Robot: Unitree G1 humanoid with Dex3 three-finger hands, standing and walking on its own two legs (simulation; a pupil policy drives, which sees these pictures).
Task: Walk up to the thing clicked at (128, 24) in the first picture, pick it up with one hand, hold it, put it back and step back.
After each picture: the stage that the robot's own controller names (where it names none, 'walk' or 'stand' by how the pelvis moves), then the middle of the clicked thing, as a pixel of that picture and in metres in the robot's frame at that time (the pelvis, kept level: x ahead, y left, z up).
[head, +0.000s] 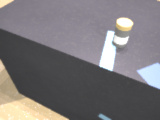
stand; (121, 33) +0.60 -0.16 +0.07
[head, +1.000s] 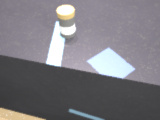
rise first; (66, 22) +0.58 +0.09 +0.10
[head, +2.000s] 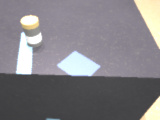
stand; (32, 32) +0.57 +0.23 +0.09
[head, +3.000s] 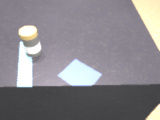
stand; (31, 42) +0.53 +0.22 +0.07
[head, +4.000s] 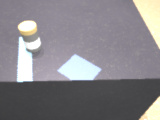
stand; (30, 37) +0.55 +0.23 +0.07
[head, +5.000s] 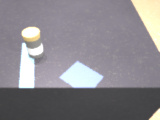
stand; (33, 43) +0.53 +0.21 +0.07
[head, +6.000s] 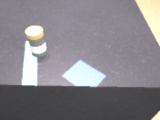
stand; (36, 41) +0.54 +0.20 +0.07
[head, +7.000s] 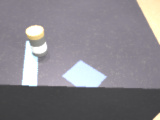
stand; (37, 41) +0.54 +0.20 +0.07
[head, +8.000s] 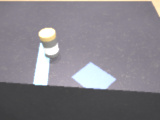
rise first; (49, 43) +0.54 +0.19 +0.07
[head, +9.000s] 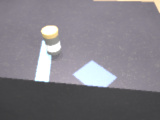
go down; (51, 41) +0.56 +0.19 +0.07
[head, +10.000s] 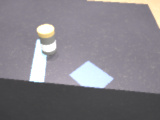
go down; (47, 40) +0.56 +0.17 +0.08
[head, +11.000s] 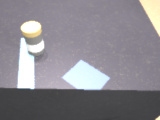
go down; (33, 39) +0.52 +0.18 +0.09
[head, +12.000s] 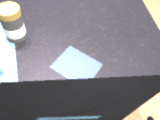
close in; (12, 23) +0.52 +0.19 +0.12
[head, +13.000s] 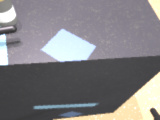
close; (1, 6) +0.57 +0.20 +0.14
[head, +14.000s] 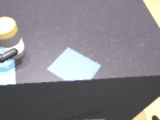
lift; (9, 39) +0.46 +0.20 +0.13
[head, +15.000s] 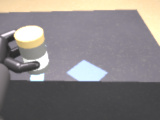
lift; (33, 51) +0.32 +0.14 +0.25
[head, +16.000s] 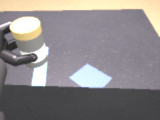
hold; (31, 44) +0.32 +0.15 +0.27
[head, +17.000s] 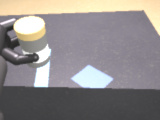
hold; (34, 43) +0.32 +0.13 +0.28
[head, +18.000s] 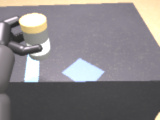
crouch; (36, 38) +0.38 +0.13 +0.25
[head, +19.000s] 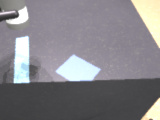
lower; (13, 6) +0.48 +0.17 +0.26
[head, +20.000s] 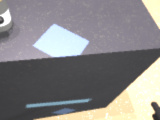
lower; out of the picture +0.54 +0.18 +0.15
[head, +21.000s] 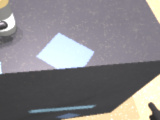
lower; out of the picture +0.53 +0.18 +0.14
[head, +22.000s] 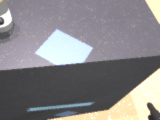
lower; out of the picture +0.54 +0.18 +0.14
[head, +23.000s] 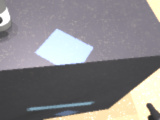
lower; out of the picture +0.54 +0.19 +0.14
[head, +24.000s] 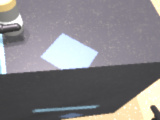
open; (7, 14) +0.53 +0.17 +0.14
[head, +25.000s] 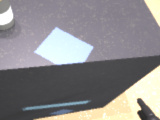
sink last; out of the picture +0.53 +0.17 +0.14
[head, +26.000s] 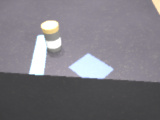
sink last; (52, 36) +0.55 +0.18 +0.12
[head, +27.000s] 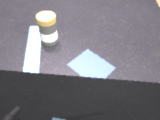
stand; (47, 29) +0.53 +0.16 +0.12
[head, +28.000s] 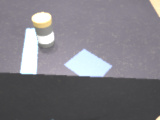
stand; (44, 31) +0.53 +0.16 +0.13
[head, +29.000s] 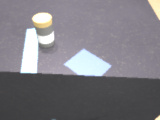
stand; (44, 31) +0.54 +0.16 +0.13
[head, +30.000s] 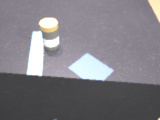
stand; (50, 34) +0.54 +0.16 +0.10
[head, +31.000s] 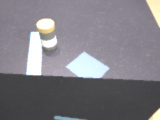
walk; (47, 35) +0.56 +0.16 +0.07
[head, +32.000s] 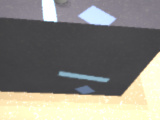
walk; out of the picture +0.77 +0.13 +0.09
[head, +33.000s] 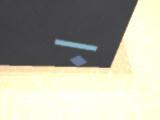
walk; out of the picture +1.10 +0.22 +0.09
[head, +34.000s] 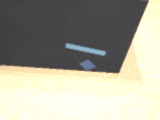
stand; out of the picture +1.15 +0.14 +0.08
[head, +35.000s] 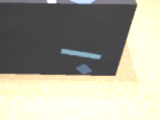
stand; out of the picture +1.16 +0.17 +0.06
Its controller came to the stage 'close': yes
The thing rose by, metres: 0.19
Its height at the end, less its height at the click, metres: +0.00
